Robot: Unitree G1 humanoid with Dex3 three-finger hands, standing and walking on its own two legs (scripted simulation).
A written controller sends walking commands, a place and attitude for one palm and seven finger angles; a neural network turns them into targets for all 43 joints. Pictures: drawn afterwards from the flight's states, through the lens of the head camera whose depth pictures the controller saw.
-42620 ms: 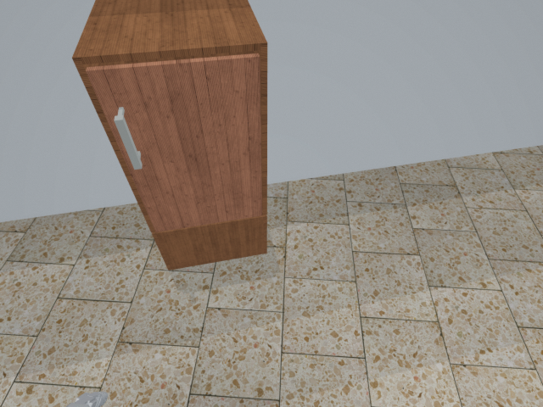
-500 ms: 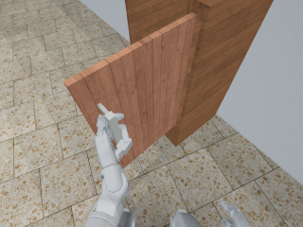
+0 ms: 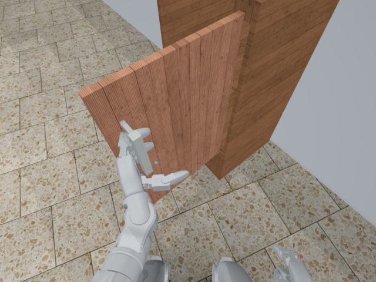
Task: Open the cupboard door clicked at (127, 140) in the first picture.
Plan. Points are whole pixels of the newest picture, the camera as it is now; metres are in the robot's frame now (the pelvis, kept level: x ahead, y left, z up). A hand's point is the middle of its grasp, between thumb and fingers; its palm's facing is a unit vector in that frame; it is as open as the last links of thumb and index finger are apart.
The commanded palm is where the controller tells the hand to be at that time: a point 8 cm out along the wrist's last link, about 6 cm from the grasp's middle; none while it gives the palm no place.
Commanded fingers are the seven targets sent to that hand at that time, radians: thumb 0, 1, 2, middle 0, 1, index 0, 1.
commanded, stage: open thumb and fingers to let go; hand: left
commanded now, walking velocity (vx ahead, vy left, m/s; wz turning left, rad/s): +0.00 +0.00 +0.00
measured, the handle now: (137, 149) +0.39 +0.13 +0.03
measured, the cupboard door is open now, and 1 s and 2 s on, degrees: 92 94 94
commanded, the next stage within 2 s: slide the hand sideways off the handle in 0.30 s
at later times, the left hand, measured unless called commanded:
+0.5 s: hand (153, 171) +0.34 +0.09 +0.03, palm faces +0.11 -0.99 -0.09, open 15.2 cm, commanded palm +0.31 +0.13 +0.03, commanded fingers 0.00 -0.50 0.30 -0.15 -0.30 -0.15 -0.30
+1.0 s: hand (139, 193) +0.29 +0.11 +0.03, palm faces -0.12 -0.99 -0.02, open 16.3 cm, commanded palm +0.27 +0.16 +0.03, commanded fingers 0.00 -0.50 0.30 -0.15 -0.30 -0.15 -0.30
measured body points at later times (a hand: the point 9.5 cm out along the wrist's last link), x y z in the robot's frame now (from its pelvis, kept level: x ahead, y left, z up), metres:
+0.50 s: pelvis -0.01 +0.02 +0.00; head +0.07 +0.02 +0.44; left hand +0.33 +0.14 +0.04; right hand +0.14 -0.20 -0.12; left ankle +0.02 +0.14 -0.66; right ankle +0.02 -0.08 -0.66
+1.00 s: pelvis +0.00 +0.04 -0.01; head +0.08 +0.03 +0.43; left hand +0.29 +0.16 +0.03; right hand +0.16 -0.19 -0.11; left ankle +0.02 +0.14 -0.66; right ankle +0.02 -0.08 -0.66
